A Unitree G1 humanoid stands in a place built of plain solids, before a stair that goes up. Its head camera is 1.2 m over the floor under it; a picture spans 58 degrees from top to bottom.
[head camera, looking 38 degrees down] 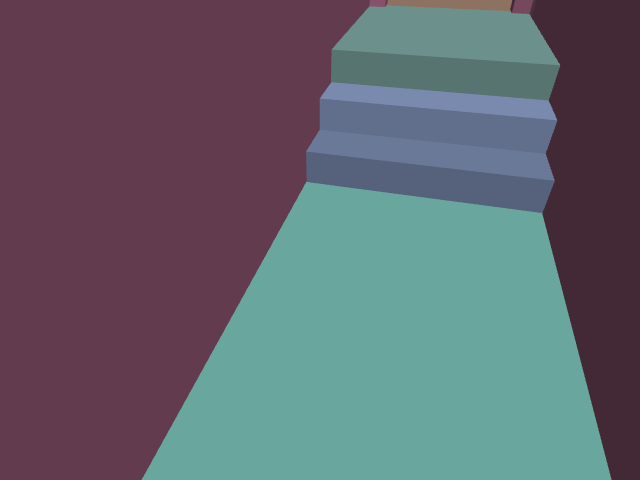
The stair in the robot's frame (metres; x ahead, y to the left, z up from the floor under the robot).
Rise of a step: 0.18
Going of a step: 0.28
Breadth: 1.20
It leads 14 degrees to the right of straight ahead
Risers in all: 3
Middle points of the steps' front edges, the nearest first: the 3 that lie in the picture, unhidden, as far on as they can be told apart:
1.90 -0.51 0.18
2.17 -0.58 0.36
2.44 -0.65 0.54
